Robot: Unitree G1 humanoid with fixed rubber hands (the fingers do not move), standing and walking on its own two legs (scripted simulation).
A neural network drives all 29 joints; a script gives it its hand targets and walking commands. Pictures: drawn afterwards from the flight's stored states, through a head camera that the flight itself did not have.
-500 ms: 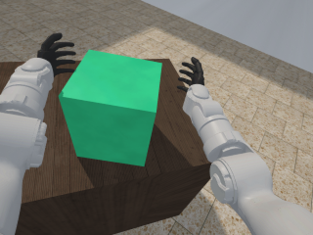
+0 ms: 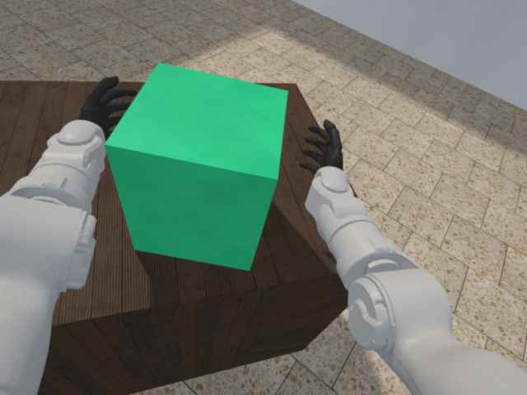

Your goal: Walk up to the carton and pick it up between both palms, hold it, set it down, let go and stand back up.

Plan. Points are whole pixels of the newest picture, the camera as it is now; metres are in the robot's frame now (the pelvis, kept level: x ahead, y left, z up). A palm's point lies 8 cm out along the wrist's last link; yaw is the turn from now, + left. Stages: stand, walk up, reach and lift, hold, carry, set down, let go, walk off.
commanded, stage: reach and lift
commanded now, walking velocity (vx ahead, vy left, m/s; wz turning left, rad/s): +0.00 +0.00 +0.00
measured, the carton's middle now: (207, 174) +0.47 +0.00 +0.06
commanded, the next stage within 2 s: none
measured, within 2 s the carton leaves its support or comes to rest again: neither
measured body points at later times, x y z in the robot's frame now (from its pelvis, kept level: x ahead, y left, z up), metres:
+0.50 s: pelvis +0.00 +0.01 +0.00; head +0.06 +0.06 +0.44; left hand +0.52 +0.14 +0.13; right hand +0.43 -0.15 +0.12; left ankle -0.02 +0.11 -0.74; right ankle +0.03 -0.14 -0.74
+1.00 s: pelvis +0.00 +0.01 +0.01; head +0.06 +0.06 +0.45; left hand +0.51 +0.14 +0.13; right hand +0.42 -0.15 +0.11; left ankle -0.02 +0.11 -0.74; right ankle +0.03 -0.14 -0.74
